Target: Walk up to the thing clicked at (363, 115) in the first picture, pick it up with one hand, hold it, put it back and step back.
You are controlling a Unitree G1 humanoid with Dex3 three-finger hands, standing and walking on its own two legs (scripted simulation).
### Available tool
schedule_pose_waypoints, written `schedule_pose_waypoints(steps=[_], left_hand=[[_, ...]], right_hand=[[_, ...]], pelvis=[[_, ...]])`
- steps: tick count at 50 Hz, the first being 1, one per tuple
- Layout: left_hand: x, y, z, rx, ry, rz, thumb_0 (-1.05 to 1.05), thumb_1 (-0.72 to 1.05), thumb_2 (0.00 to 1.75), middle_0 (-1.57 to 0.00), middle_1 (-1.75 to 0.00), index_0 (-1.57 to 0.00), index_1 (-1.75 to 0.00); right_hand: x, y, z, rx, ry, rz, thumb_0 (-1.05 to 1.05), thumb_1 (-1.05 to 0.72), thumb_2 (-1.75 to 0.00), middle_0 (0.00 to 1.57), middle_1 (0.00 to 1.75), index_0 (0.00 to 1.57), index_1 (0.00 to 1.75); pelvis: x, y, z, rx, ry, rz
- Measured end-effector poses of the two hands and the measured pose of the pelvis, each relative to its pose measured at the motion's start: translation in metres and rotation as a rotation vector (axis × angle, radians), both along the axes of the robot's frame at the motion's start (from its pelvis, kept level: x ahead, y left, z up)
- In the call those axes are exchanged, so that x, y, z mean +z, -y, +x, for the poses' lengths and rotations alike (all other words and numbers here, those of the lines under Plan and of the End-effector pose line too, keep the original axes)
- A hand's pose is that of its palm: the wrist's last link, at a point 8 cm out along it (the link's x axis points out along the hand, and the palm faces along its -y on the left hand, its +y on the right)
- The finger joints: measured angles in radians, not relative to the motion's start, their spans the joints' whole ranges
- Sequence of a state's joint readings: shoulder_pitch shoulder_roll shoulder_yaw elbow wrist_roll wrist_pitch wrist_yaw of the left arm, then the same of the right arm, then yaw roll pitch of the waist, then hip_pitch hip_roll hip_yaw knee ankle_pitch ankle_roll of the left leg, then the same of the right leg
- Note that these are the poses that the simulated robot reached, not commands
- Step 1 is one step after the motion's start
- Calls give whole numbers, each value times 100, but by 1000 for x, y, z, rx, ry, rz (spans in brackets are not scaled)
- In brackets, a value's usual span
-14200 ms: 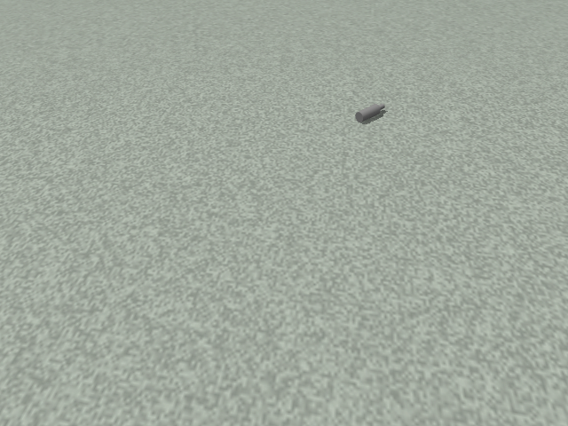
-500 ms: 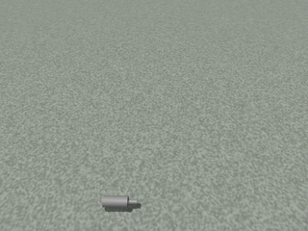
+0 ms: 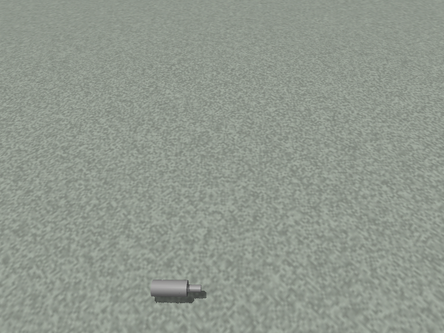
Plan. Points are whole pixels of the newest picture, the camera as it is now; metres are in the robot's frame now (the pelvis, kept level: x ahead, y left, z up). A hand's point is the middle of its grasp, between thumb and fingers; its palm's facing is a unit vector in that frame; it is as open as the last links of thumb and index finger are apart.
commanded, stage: walk up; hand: left
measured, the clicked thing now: (176, 288) +0.44 +0.21 -0.75
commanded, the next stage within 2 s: stand in 0.06 s
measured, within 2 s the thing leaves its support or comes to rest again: neither
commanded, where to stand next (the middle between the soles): +0.05 +0.00 m, yaw +0 degrees
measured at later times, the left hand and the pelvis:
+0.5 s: hand out of the picture +0.11 +0.25 -0.15, palm faces -0.03 -0.94 -0.34, open 7.4 cm; pelvis +0.03 -0.01 +0.00, yaw +0 degrees
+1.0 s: hand out of the picture +0.11 +0.24 -0.16, palm faces -0.03 -0.94 -0.35, open 7.4 cm; pelvis +0.03 -0.02 +0.00, yaw +0 degrees
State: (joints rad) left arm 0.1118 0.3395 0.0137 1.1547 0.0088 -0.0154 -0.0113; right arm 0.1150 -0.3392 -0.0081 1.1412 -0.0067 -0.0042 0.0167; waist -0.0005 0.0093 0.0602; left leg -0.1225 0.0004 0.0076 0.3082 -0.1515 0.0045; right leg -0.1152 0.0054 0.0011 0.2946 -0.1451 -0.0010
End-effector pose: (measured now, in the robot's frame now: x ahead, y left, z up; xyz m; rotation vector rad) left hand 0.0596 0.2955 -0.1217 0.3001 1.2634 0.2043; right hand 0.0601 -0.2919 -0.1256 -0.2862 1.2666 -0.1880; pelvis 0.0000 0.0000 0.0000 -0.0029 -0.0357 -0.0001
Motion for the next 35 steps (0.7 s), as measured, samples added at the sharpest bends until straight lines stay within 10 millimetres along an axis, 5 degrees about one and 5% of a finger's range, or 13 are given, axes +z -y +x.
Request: schedule_pose_waypoints(steps=[35], left_hand=[[6,10,47,-30,50,17,1,91,90,-20,-29,-20,-30]], right_hand=[[3,14,44,17,41,-17,1,-90,-90,21,30,21,30]], pelvis=[[0,11,31,4,-12,3]])
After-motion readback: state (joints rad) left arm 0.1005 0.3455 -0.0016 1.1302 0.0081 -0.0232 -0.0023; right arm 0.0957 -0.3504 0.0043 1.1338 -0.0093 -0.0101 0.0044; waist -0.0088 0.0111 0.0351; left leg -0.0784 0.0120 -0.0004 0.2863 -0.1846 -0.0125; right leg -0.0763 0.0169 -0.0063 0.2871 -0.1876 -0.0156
